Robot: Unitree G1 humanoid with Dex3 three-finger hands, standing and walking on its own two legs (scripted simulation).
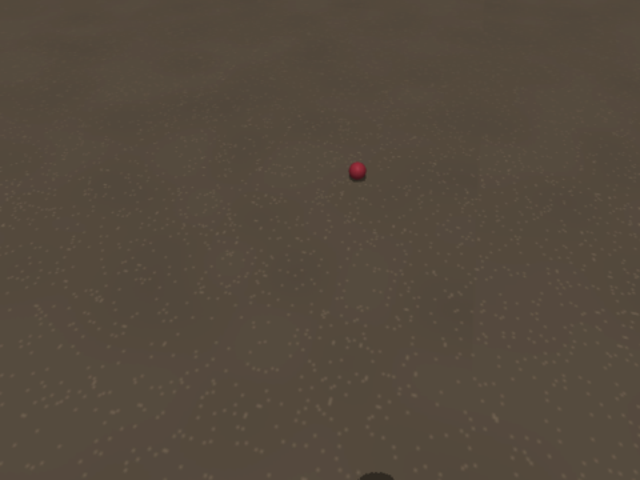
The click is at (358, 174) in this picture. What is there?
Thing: free ball
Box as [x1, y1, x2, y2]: [349, 162, 365, 179]
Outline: 355,162 350,166 349,173 353,178 358,179 364,175 365,167 363,164
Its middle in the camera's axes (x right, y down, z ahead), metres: +0.20 -0.38 +1.97
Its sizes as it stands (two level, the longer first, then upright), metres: 0.086 0.086 0.086
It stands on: the floor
